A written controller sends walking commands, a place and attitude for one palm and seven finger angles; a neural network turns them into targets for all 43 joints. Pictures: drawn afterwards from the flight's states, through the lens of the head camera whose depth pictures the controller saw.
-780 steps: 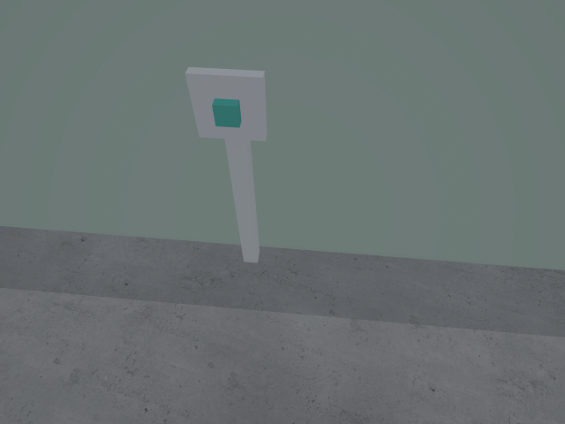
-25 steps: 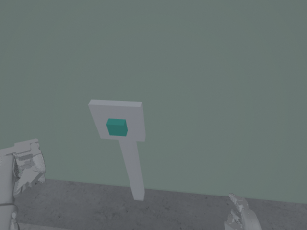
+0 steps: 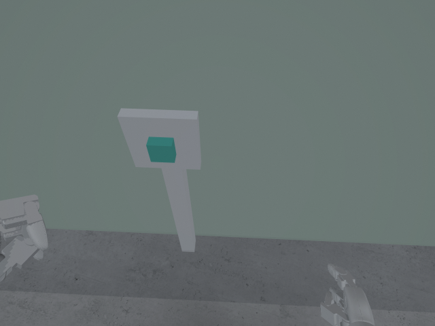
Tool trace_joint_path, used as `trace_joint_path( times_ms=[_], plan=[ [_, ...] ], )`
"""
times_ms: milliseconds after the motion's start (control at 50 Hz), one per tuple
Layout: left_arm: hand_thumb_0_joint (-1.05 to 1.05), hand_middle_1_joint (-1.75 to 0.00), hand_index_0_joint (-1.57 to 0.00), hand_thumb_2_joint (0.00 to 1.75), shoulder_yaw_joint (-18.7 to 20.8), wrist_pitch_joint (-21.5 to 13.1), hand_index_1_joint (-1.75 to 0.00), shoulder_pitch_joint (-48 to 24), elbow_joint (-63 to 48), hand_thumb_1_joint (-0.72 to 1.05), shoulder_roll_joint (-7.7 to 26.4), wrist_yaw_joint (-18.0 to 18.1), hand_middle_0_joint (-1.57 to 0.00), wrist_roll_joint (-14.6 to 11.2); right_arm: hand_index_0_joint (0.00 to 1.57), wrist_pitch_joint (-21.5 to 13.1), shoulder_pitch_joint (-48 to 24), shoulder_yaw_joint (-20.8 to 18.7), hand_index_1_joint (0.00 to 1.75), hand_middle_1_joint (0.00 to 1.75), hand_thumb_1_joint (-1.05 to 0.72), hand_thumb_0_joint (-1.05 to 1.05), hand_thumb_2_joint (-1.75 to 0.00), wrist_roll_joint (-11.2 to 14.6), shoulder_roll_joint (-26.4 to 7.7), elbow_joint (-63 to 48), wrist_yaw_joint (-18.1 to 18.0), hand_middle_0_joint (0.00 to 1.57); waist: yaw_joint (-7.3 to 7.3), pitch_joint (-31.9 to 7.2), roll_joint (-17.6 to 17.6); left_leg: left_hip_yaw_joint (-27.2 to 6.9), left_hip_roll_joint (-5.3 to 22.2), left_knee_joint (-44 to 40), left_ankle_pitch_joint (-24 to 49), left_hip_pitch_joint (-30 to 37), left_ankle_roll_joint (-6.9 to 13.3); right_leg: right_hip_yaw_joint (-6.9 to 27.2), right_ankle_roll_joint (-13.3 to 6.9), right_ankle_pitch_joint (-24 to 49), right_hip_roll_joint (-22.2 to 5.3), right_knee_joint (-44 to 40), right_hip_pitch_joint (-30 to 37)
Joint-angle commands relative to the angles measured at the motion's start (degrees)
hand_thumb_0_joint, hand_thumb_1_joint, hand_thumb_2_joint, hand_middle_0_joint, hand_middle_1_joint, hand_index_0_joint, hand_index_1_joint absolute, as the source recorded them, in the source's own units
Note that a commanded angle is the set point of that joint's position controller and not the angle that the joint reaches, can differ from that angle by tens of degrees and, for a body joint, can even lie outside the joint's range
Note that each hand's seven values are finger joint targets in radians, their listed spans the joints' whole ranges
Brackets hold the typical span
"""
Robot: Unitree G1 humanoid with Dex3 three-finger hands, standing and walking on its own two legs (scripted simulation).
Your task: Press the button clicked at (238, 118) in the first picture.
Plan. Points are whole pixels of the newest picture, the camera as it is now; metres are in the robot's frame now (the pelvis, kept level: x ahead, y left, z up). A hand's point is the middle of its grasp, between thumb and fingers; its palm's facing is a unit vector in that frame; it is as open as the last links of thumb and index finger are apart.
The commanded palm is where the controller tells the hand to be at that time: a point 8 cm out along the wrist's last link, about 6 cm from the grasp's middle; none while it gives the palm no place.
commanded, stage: step back with the hand held close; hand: left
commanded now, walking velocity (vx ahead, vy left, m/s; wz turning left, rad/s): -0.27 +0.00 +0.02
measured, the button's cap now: (162, 148) +0.50 +0.17 +0.00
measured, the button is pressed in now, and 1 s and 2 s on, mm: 0 0 0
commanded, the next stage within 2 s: stop stepping back and stand still in 0.80 s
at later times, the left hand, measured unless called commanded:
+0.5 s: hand out of the picture +0.14 +0.26 +0.17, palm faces +0.38 -0.82 -0.44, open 3.1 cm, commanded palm +0.07 +0.29 +0.18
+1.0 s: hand out of the picture +0.02 +0.23 +0.16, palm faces +0.27 -0.84 -0.47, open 3.1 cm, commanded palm -0.06 +0.27 +0.18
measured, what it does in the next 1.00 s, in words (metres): walks backwards: right foot, then left foot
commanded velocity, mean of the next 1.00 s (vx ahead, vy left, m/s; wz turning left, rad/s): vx -0.29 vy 0.00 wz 0.00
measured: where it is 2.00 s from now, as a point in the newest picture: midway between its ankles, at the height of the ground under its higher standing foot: outside the picture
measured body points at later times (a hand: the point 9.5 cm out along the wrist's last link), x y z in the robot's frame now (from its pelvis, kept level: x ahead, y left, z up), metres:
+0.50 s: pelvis -0.05 +0.01 +0.00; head -0.03 +0.05 +0.45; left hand +0.11 +0.30 +0.20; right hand +0.12 -0.20 -0.07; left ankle +0.06 +0.08 -0.73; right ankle -0.16 -0.12 -0.71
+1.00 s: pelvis -0.19 +0.00 -0.01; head -0.18 +0.01 +0.44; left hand +0.00 +0.27 +0.19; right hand -0.02 -0.25 -0.07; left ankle -0.02 +0.09 -0.73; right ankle -0.22 -0.10 -0.73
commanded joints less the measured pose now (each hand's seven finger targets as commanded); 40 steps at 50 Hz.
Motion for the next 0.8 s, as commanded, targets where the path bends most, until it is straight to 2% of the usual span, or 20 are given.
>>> trace_joint_path(
  times_ms=[0, 60, 120, 180, 220, 260, 280, 320, 420, 500, 560, 580, 600, 620, 640, 660, 680, 700, 740, 780],
  plan=[
    [0.0, -1.5, -1.3, 0.9, 7.1, -4.2, -1.5, -0.1, -12.3, 0.9, 7.7, 1.7, -1.3, 0.3, 0.2, -4.1, -4.8, -2.8, 0.3, 0.3, -0.9, 0.0, -0.9, 0.0, -7.5, -8.8, -0.7, 0.2, -0.37, -5.9, 1.7, -10.5, 7.8, -11.5, -17.3, -12.1, 1.2, 5.4, -0.6, 1.4, -1.5, 0.0, 11.0],
    [0.0, -1.5, -1.3, 0.9, 6.9, -4.5, -1.5, -1.2, -12.2, 0.9, 7.7, 2.1, -1.3, 0.5, 0.2, -4.6, -4.0, -3.0, 0.3, 0.3, -0.9, 0.0, -0.9, -0.3, -7.5, -8.2, -0.6, 0.2, -0.74, -4.7, -1.3, -9.0, 5.6, -6.8, -18.6, -9.3, 0.1, 8.5, -2.0, -7.6, -3.6, -5.7, 4.1],
    [0.0, -1.5, -1.3, 0.9, 5.9, -4.9, -1.5, -2.8, -13.0, 0.9, 7.9, 2.9, -1.3, 0.5, 0.2, -4.8, -3.1, -2.9, 0.3, 0.3, -0.9, 0.0, -0.9, -0.6, -7.2, -6.6, -0.6, 0.2, -1.41, -4.6, -4.0, -6.8, 2.7, 2.6, -13.6, 0.6, -1.7, 11.4, -4.3, -13.8, -8.0, -11.9, -7.7],
    [0.0, -1.5, -1.3, 0.9, 6.4, -4.8, -1.5, -3.7, -13.2, 0.9, 9.0, 3.7, -1.3, 0.6, 0.2, -4.8, -3.4, -2.8, 0.3, 0.3, -0.9, 0.0, -0.9, -0.7, -7.2, -5.7, -0.8, 0.2, -1.69, -4.6, -3.7, -7.1, 2.6, 2.9, -11.5, 4.2, -2.1, 9.2, -4.0, -12.6, -7.7, -11.4, -11.4],
    [0.0, -1.5, -1.3, 0.9, 6.2, -5.1, -1.5, -3.7, -14.2, 0.9, 8.6, 3.7, -1.3, 0.6, 0.2, -5.0, -4.0, -2.2, 0.3, 0.3, -0.9, 0.0, -0.9, -0.7, -7.4, -6.2, -1.1, 0.2, -1.53, -3.2, 1.2, -12.4, 6.2, -6.4, -16.4, -1.2, -0.9, 5.4, -2.0, -13.0, -3.3, -6.3, -7.2],
    [0.0, -1.5, -1.3, 0.9, 8.2, -5.8, -1.5, -3.3, -15.1, 0.9, 8.8, 3.3, -1.3, 1.7, 0.2, -5.9, -5.8, -2.3, 0.3, 0.3, -0.9, 0.0, -0.9, -1.2, -8.4, -6.9, -1.4, 0.2, -0.46, -4.1, 14.4, -24.8, 15.9, -24.8, -34.2, -19.9, 3.3, 1.6, 0.4, -7.5, 4.7, 14.6, 11.3],
    [0.0, -1.5, -1.3, 0.9, 9.0, -6.0, -1.5, -4.1, -15.2, 0.9, 9.8, 3.1, -1.3, 2.0, 0.2, -6.1, -6.2, -2.8, 0.3, 0.3, -0.9, 0.0, -0.9, -1.4, -7.5, -7.0, -1.5, 0.2, 0.04, -4.8, 14.8, -27.6, 18.3, -26.1, -32.5, -21.5, 4.9, 2.8, 0.2, -7.3, 5.0, 22.0, 12.0],
    [0.0, -1.5, -1.3, 0.9, 9.3, -6.4, -1.5, -2.7, -15.4, 0.9, 9.5, 2.9, -1.3, 1.7, 0.2, -6.9, -5.2, -3.2, 0.3, 0.3, -0.9, 0.0, -0.9, -2.1, -6.4, -6.2, -0.4, 0.2, 0.06, -7.0, 7.6, -24.0, 17.2, -21.2, -21.4, -13.9, 5.3, 4.3, -0.7, -11.6, 4.4, 23.5, 6.4],
    [0.0, -1.5, -1.3, 0.9, 5.2, -6.1, -1.5, 2.1, -16.1, 0.9, 7.1, 2.0, -1.3, -0.5, 0.2, -8.5, -3.6, -2.7, 0.3, 0.3, -0.9, 0.0, -0.9, -2.2, -5.9, -3.3, 1.4, 0.2, -0.06, -11.9, 9.8, -17.4, 13.1, -19.5, -4.2, 5.4, 1.3, 0.9, -1.5, -16.2, 4.8, 4.4, 1.8],
    [0.0, -1.5, -1.3, 0.9, 5.7, -6.7, -1.5, 0.7, -16.9, 0.9, 9.8, 0.9, -1.3, -1.3, 0.2, -7.2, -2.9, -2.5, 0.3, 0.3, -0.9, 0.0, -0.9, -2.5, -6.4, -1.1, 1.9, 0.2, 0.3, -17.3, 10.1, -13.1, 11.7, -12.9, 24.5, 18.6, -2.2, 0.9, -1.8, -5.5, 4.7, -10.1, 3.1],
    [0.0, -1.5, -1.3, 0.9, 9.4, -7.5, -1.5, 0.2, -17.2, 0.9, 13.0, 0.2, -1.3, -2.3, 0.2, -5.7, -4.9, -2.7, 0.3, 0.3, -0.9, 0.0, -0.9, -2.2, -6.5, -2.4, 2.0, 0.2, 0.46, -19.2, 8.2, -10.5, 10.8, -11.7, 23.1, 18.8, -2.1, 1.4, -1.5, -2.2, 3.9, -9.9, 3.7],
    [0.0, -1.5, -1.3, 0.9, 10.9, -7.6, -1.5, 0.6, -17.1, 0.9, 13.7, 0.2, -1.3, -2.9, 0.2, -4.8, -4.8, -2.8, 0.3, 0.3, -0.9, 0.0, -0.9, -2.1, -6.0, -2.6, 2.1, 0.2, 0.39, -20.8, 6.0, -9.2, 10.0, -10.3, 24.6, 19.4, -2.3, 2.0, -1.3, 1.4, 2.8, -10.3, 4.0],
    [0.0, -1.5, -1.3, 0.9, 9.7, -7.5, -1.5, 0.4, -16.4, 0.9, 12.1, 0.0, -1.3, -3.3, 0.2, -4.4, -4.0, -3.2, 0.3, 0.3, -0.9, 0.0, -0.9, -0.8, -5.4, -3.0, 2.3, 0.2, -0.28, -20.9, -0.2, -6.4, 7.5, -5.7, 20.7, 22.1, -2.1, 2.8, -0.6, 7.2, 0.9, -11.1, 1.0],
    [0.0, -1.5, -1.3, 0.9, 10.1, -7.3, -1.5, 1.8, -14.8, 0.9, 12.5, -0.1, -1.3, -3.9, 0.2, -4.2, -5.2, -3.1, 0.3, 0.3, -0.9, 0.0, -0.9, 0.3, -5.5, -4.1, 2.0, 0.2, -0.51, -18.7, -6.4, -4.9, 5.6, -1.0, 9.8, 22.5, -2.6, 4.0, -0.6, 7.9, -2.9, -13.0, -4.8],
    [0.0, -1.5, -1.3, 0.9, 10.7, -7.2, -1.5, 3.2, -13.7, 0.9, 12.8, 0.0, -1.3, -4.3, 0.2, -4.1, -6.7, -2.9, 0.3, 0.3, -0.9, 0.0, -0.9, 0.9, -5.5, -4.7, 1.5, 0.2, -0.55, -15.6, -8.7, -4.0, 3.6, 3.7, 2.2, 20.9, -3.2, 5.6, -1.8, 3.2, -6.9, -15.2, -10.4],
    [0.0, -1.5, -1.3, 0.9, 10.9, -6.9, -1.5, 3.8, -12.9, 0.9, 13.2, 0.2, -1.3, -4.1, 0.2, -4.0, -7.7, -2.7, 0.3, 0.3, -0.9, 0.0, -0.9, 0.7, -5.8, -4.8, 1.2, 0.2, -0.64, -11.5, -7.9, -3.7, 1.8, 8.4, -1.1, 17.9, -4.1, 8.0, -3.6, -2.1, -10.0, -17.1, -15.2],
    [0.0, -1.5, -1.3, 0.9, 11.5, -6.2, -1.5, 3.8, -11.8, 0.9, 13.3, 0.5, -1.3, -3.7, 0.2, -4.0, -8.2, -2.6, 0.3, 0.3, -0.9, 0.0, -0.9, 0.1, -6.0, -4.2, 0.8, 0.2, -0.62, -9.2, -6.2, -4.1, 0.9, 12.1, -2.1, 15.1, -4.4, 10.5, -5.6, -0.9, -12.2, -17.3, -17.6],
    [0.0, -1.5, -1.3, 0.9, 9.6, -5.7, -1.5, 2.8, -10.5, 0.9, 12.3, 0.6, -1.3, -3.0, 0.2, -3.6, -7.7, -2.1, 0.3, 0.3, -0.9, 0.0, -0.9, -0.4, -5.0, -3.3, 0.5, 0.2, -1.26, -6.6, -4.8, -5.1, 1.2, 13.6, -3.0, 11.0, -4.4, 10.1, -6.6, 4.4, -13.1, -15.4, -16.0],
    [0.0, -1.5, -1.3, 0.9, 6.6, -5.0, -1.5, -2.8, -9.4, 0.9, 11.1, 0.6, -1.3, -1.5, 0.2, -3.2, -7.7, -0.9, 0.3, 0.3, -0.9, 0.0, -0.9, -1.0, -4.8, -3.5, -0.3, 0.2, -1.97, -0.3, -3.4, -6.7, 2.5, 5.6, 0.8, 5.0, -3.6, 8.2, -4.2, 16.2, -9.9, -11.1, -10.7],
    [0.0, -1.5, -1.3, 0.9, 4.3, -4.9, -1.5, -10.2, -10.1, 0.9, 11.1, 0.6, -1.3, -1.1, 0.2, -3.5, -7.6, -1.1, 0.3, 0.3, -0.9, 0.0, -0.9, -0.5, -6.6, -3.6, -1.3, 0.2, -1.95, 1.8, -1.1, -9.0, 5.6, -6.1, 23.0, 6.8, -2.3, 4.0, 0.6, 18.8, -2.6, -6.4, -6.2]
  ],
)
